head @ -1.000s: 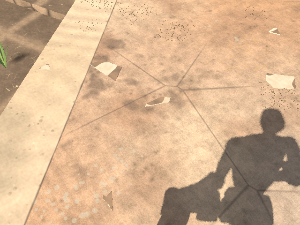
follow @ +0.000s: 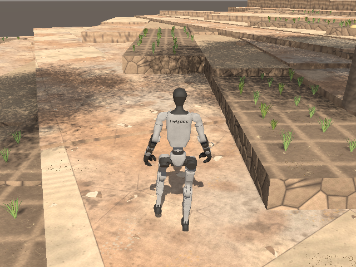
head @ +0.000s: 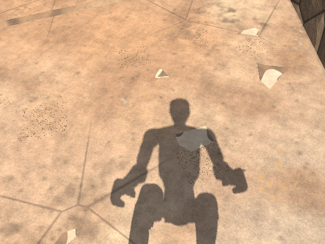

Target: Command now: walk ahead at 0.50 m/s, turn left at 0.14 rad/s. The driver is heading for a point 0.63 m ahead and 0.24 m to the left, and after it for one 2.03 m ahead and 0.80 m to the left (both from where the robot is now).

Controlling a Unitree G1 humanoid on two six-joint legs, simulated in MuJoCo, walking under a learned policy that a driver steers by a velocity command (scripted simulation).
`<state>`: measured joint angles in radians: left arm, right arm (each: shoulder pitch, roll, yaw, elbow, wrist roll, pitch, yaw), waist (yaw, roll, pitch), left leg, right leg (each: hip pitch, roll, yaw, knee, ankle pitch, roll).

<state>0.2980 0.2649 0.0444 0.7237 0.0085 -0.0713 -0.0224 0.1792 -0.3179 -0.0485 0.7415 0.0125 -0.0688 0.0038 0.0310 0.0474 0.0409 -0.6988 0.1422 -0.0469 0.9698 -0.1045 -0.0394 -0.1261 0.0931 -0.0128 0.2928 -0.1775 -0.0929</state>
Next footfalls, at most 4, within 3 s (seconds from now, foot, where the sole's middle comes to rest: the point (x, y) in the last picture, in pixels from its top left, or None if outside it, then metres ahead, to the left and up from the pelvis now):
0.28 left None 0.33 0.16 -0.78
0.74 right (174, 204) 0.65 0.03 -0.78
1.20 left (111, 217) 0.59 0.30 -0.78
1.56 right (163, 193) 0.70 0.08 -0.78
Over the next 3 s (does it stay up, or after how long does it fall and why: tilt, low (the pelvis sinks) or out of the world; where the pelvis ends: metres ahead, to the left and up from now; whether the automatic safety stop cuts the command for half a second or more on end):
stays up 1.08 0.23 -0.03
